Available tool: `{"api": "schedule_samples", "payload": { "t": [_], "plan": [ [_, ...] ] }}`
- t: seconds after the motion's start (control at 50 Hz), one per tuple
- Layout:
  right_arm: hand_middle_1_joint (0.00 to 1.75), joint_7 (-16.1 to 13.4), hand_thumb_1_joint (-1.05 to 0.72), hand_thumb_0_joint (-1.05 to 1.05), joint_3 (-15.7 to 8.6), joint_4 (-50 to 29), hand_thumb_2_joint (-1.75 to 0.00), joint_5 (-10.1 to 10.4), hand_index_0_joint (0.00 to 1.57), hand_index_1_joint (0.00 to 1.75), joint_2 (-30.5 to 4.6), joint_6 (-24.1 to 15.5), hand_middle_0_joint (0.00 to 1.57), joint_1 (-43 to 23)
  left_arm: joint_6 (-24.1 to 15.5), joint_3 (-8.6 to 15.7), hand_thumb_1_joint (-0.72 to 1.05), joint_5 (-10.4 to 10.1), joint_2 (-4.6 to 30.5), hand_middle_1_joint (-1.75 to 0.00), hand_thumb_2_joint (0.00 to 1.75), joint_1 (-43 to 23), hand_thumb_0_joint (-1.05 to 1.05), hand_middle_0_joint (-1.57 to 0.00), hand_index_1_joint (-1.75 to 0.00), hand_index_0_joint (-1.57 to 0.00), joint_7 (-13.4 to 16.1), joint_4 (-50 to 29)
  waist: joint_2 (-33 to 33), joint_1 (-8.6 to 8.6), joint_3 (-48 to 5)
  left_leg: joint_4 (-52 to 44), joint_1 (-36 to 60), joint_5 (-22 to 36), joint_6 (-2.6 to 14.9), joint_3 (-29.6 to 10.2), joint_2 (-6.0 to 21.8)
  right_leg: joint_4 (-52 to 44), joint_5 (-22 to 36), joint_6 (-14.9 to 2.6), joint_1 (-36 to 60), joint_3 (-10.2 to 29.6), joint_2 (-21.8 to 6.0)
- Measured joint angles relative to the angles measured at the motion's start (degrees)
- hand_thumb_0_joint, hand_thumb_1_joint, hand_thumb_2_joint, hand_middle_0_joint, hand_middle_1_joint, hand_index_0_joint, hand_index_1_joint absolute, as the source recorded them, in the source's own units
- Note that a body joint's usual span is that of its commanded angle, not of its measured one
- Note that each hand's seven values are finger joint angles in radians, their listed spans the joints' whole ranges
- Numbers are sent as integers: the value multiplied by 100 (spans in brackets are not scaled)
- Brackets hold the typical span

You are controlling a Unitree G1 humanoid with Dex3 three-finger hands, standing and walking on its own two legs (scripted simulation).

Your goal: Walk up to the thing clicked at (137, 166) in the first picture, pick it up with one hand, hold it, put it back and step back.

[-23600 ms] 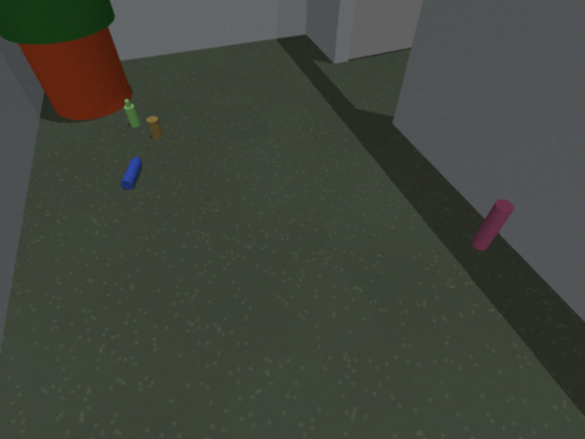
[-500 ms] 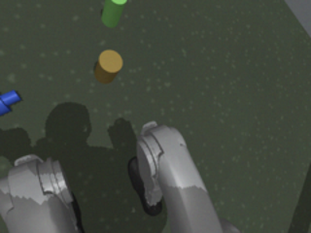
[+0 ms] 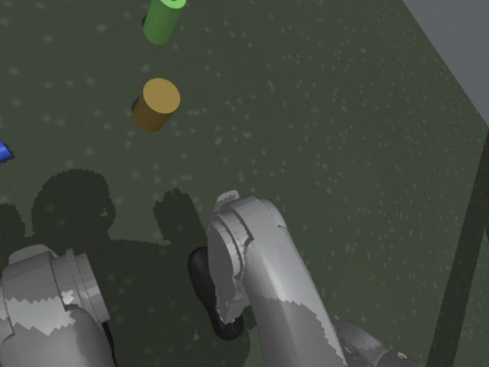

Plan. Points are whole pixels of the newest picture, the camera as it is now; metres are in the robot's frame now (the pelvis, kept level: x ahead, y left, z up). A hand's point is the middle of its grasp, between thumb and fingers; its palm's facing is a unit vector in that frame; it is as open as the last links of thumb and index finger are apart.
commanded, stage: close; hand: left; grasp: from above
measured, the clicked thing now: out of the picture +0.43 +0.32 -0.27
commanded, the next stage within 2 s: settle in 1.40 s
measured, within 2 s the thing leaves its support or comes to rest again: leaves its support in 1.84 s
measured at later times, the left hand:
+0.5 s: hand out of the picture +0.41 +0.34 -0.25, palm faces -0.39 -0.24 -0.89, open 10.8 cm
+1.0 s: hand out of the picture +0.41 +0.34 -0.25, palm faces -0.39 -0.21 -0.90, open 8.8 cm
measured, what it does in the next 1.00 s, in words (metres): stands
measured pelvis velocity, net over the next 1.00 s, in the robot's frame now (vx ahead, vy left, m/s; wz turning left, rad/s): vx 0.00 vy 0.00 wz -0.01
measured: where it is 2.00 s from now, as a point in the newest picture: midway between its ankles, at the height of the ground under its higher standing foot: (166, 338)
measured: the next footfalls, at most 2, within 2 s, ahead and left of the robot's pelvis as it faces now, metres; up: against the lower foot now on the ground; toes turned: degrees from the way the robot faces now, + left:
none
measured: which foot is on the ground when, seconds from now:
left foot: down 0.00-1.00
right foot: down 0.00-1.00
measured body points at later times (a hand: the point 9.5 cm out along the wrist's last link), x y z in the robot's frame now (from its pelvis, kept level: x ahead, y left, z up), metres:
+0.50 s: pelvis +0.00 +0.00 +0.00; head +0.26 +0.13 +0.34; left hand +0.42 +0.35 -0.20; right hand +0.06 -0.25 -0.06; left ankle +0.07 +0.12 -0.27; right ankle +0.12 -0.12 -0.27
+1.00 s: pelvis +0.00 +0.00 +0.01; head +0.27 +0.13 +0.34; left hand +0.43 +0.34 -0.20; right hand +0.06 -0.25 -0.05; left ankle +0.07 +0.12 -0.27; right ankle +0.12 -0.12 -0.27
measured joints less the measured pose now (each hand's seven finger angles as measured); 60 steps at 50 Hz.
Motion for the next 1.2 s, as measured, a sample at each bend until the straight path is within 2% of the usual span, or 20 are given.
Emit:
{"api": "schedule_samples", "payload": {
  "t": [0.14,0.28,0.54,0.76,1.2],
  "plan": [
    [30,46,-90,0,95,80,-90,28,20,30,41,-73,20,80,4,37,-24,-272,107,-87,78,99,0,-29,-86,-30,-272,-183,0,22,137,20,20,-72,-33,-34,-9,17,-61,-13,11,-26,-8],
    [30,68,-90,0,228,129,-90,17,20,30,104,-38,20,97,-195,-19,-16,-377,102,-82,70,266,0,-35,-80,-36,-336,-288,44,75,172,32,121,-160,-77,-110,-10,6,-118,-37,99,-86,-4],
    [30,-44,-90,0,192,13,-90,26,20,30,-2,13,20,65,-368,-42,1,-186,132,-74,62,310,0,-47,-72,-49,-203,-137,34,88,111,21,124,-40,-28,-122,2,-54,10,-7,140,-99,22],
    [30,-36,-89,0,204,18,-90,-6,20,30,-46,-38,20,68,-275,-252,17,-119,151,-67,53,231,0,-60,-64,-62,-84,-141,-108,63,135,-32,151,-29,-21,-115,-1,-113,12,1,185,-97,15],
    [30,16,-90,0,271,-10,-90,39,20,30,35,-96,20,62,-180,-152,25,-402,114,-53,35,282,1,-71,-49,-73,-191,-266,-2,53,219,-60,173,-56,-63,-147,6,-132,8,-28,176,-123,13]
  ]
}}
